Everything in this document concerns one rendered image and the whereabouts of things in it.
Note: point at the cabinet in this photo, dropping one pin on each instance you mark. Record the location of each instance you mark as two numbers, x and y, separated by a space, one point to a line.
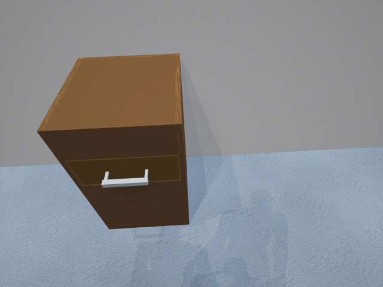
117 107

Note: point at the handle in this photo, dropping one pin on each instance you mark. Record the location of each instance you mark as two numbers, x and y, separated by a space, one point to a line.
124 182

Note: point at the drawer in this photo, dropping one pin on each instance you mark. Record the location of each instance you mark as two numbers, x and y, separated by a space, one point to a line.
160 168

